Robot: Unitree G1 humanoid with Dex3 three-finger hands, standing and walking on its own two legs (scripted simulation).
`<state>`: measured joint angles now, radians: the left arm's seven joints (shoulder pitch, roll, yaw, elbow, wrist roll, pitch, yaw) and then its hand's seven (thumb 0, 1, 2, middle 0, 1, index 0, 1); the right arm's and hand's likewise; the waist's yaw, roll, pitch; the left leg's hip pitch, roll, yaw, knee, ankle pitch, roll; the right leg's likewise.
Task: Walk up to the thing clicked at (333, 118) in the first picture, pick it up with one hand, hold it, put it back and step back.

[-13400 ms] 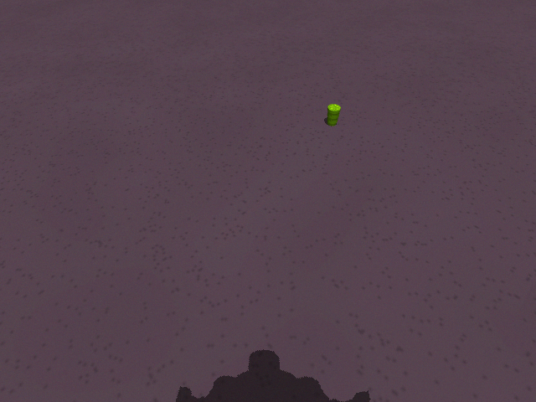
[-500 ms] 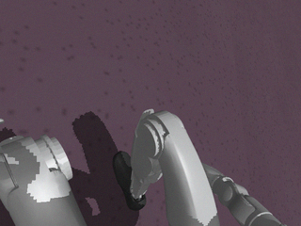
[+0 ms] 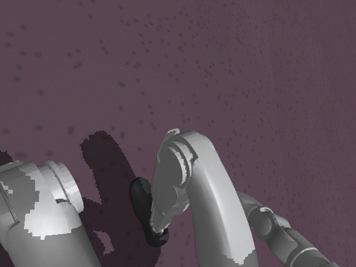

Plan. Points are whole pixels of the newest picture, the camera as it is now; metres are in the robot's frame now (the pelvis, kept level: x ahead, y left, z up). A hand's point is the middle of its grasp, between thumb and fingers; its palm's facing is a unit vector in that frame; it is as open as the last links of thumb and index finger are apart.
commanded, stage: close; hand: left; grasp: from above
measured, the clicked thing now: out of the picture +0.44 +0.31 -0.23
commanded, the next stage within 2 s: settle in 0.06 s
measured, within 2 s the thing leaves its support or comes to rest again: leaves its support in 0.44 s
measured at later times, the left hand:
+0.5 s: hand out of the picture +0.43 +0.31 -0.18, palm faces +0.40 -0.92 +0.00, open 7.7 cm
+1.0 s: hand out of the picture +0.41 +0.34 -0.07, palm faces +0.38 -0.92 -0.03, open 7.3 cm
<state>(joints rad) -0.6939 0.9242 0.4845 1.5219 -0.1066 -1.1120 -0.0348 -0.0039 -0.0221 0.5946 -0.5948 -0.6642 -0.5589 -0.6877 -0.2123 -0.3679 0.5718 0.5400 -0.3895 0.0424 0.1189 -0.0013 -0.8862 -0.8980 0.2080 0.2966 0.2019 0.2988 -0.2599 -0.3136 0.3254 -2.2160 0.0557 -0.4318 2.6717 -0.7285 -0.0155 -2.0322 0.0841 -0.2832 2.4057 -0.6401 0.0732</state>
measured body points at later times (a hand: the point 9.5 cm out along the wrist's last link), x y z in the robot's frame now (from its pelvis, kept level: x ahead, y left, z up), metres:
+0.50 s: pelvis +0.00 +0.00 +0.01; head +0.23 +0.21 +0.32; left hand +0.41 +0.36 -0.18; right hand +0.18 -0.23 -0.03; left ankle +0.08 +0.13 -0.25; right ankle +0.14 -0.12 -0.25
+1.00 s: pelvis +0.01 -0.01 +0.02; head +0.20 +0.16 +0.39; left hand +0.38 +0.38 -0.06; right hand +0.19 -0.24 -0.04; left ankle +0.08 +0.13 -0.25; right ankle +0.14 -0.12 -0.25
